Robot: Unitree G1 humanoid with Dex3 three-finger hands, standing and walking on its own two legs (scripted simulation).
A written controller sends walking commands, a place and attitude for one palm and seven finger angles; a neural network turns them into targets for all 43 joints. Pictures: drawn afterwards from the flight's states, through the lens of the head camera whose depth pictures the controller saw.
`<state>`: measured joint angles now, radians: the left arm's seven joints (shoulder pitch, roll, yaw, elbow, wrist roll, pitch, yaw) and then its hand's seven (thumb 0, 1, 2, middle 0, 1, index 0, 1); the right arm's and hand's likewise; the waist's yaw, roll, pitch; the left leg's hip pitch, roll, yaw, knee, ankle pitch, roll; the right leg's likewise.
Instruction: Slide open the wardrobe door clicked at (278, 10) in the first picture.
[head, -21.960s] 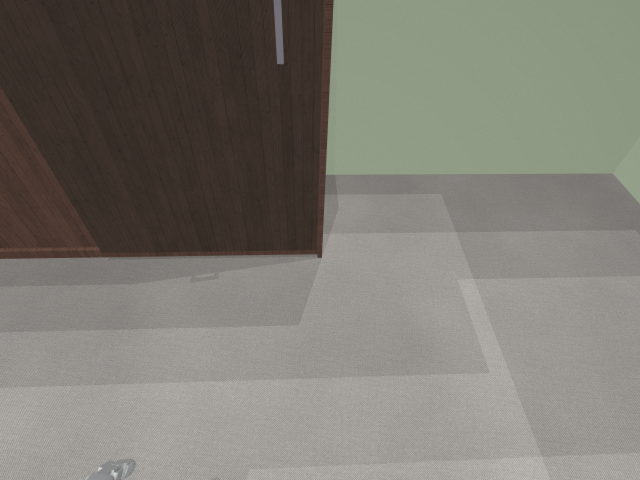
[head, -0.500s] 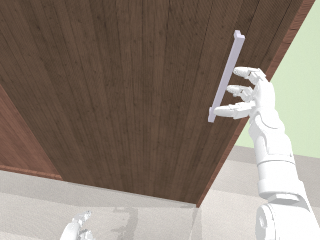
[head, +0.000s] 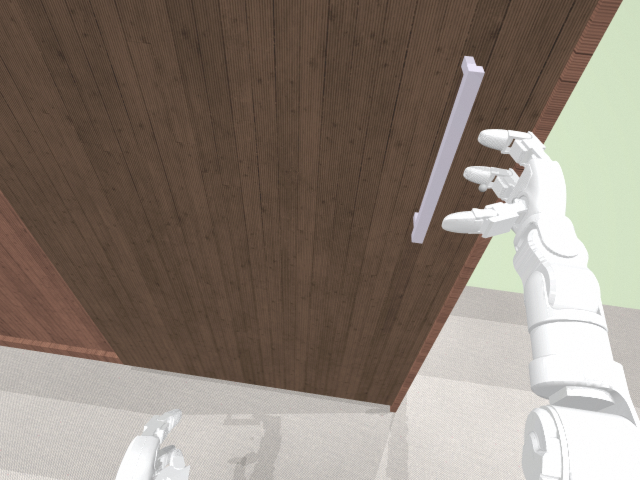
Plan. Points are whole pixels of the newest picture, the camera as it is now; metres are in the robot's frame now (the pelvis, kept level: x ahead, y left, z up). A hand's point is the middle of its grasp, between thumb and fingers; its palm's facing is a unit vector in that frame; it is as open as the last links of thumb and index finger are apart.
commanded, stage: move the hooked fingers beside the handle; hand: right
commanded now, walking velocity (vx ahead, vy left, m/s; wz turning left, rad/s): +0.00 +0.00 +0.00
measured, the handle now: (439, 162) +0.48 -0.12 +0.18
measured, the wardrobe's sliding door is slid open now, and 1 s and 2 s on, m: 0.00 0.00 0.00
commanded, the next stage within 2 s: feel for the door with the fingertips in 1.02 s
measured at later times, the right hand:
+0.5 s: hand (485, 191) +0.41 -0.17 +0.19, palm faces +0.10 +0.99 +0.01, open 14.0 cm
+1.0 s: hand (482, 192) +0.41 -0.16 +0.19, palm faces +0.10 +1.00 +0.00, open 14.0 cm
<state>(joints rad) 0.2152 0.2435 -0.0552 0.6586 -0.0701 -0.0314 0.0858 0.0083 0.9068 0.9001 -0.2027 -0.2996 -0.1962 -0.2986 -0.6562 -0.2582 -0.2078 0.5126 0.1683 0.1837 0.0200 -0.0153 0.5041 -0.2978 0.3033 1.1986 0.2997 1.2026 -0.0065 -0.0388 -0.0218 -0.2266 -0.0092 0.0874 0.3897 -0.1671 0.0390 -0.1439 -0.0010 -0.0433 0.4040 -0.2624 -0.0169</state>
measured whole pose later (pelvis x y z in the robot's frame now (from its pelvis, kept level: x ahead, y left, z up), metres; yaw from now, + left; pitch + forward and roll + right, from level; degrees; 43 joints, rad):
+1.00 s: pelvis +0.00 +0.00 +0.00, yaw +0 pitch -1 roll +0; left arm 0.23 0.25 -0.06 0.67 -0.07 -0.02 0.08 0.01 0.91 0.90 -0.20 -0.30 -0.20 -0.30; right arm -0.63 -0.24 -0.20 0.48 0.17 0.21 0.02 -0.01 0.50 -0.30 0.30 1.20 0.30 1.20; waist -0.01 -0.04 -0.03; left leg -0.22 0.00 0.08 0.40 -0.17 0.03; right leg -0.13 0.01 -0.04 0.40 -0.26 -0.02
